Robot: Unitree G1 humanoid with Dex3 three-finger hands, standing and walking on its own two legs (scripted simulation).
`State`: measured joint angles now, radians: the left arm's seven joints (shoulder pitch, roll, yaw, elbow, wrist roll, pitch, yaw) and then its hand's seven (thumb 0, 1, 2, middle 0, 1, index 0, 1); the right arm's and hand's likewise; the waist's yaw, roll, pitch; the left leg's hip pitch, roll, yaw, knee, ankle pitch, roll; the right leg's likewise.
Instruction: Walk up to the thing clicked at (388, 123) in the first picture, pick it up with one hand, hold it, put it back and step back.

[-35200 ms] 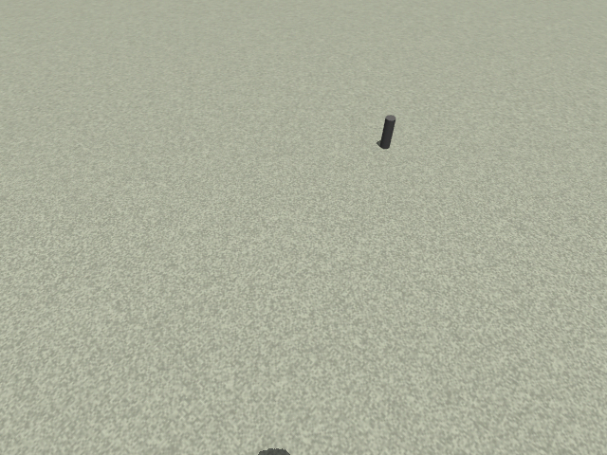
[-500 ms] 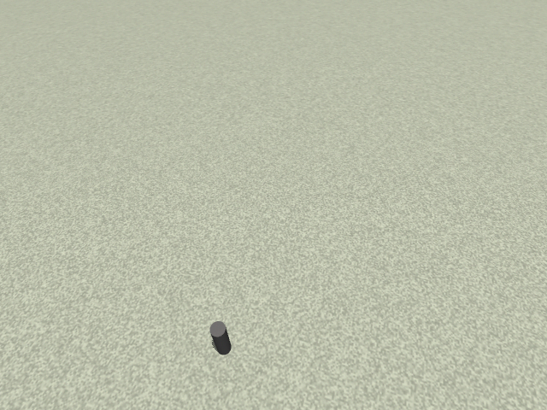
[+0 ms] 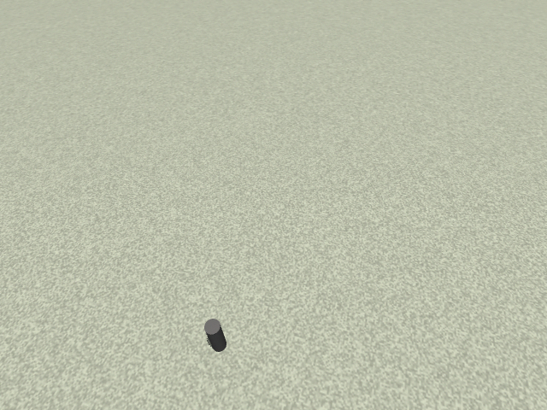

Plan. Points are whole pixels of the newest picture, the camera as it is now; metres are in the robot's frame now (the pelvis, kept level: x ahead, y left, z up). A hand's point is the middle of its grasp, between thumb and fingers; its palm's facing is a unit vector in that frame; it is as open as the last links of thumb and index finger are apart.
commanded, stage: stand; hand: left
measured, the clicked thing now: (216, 336) +0.45 +0.22 -0.69
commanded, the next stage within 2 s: step back in 0.94 s
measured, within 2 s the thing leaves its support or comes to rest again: neither
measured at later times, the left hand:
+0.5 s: hand out of the picture +0.09 +0.25 -0.16, palm faces -0.02 -0.94 -0.34, open 7.4 cm
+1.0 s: hand out of the picture +0.09 +0.25 -0.16, palm faces -0.01 -0.94 -0.34, open 7.4 cm
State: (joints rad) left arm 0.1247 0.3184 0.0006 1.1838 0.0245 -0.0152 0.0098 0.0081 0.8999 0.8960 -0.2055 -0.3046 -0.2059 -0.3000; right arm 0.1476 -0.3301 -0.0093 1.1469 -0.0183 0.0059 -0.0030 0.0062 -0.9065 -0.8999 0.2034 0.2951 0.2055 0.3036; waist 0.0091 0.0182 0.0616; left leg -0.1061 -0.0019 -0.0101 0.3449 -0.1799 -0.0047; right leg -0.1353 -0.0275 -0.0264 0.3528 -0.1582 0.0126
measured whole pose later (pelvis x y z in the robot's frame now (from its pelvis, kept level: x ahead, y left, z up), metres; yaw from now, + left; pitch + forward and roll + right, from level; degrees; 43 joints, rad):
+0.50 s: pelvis +0.01 +0.00 +0.00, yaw -1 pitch -3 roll +0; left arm 0.09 0.32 0.00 1.17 0.02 -0.02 0.00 0.01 0.90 0.90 -0.21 -0.30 -0.21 -0.30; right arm 0.12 -0.33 0.00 1.14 -0.02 -0.01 0.00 0.01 -0.91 -0.90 0.20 0.30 0.21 0.30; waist 0.01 0.01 0.05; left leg -0.08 0.00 0.00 0.31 -0.18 -0.01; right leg -0.12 -0.02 -0.02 0.32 -0.16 0.01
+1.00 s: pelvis +0.02 +0.00 +0.00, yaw -1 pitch -2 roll +0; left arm 0.11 0.34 0.03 1.12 0.01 -0.01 0.00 0.01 0.90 0.90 -0.21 -0.30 -0.21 -0.30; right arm 0.11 -0.34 -0.01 1.12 -0.01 0.01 0.01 0.01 -0.91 -0.90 0.20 0.30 0.21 0.30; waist 0.01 0.01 0.07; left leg -0.12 0.01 0.01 0.37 -0.21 0.00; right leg -0.15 -0.02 -0.01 0.36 -0.18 0.01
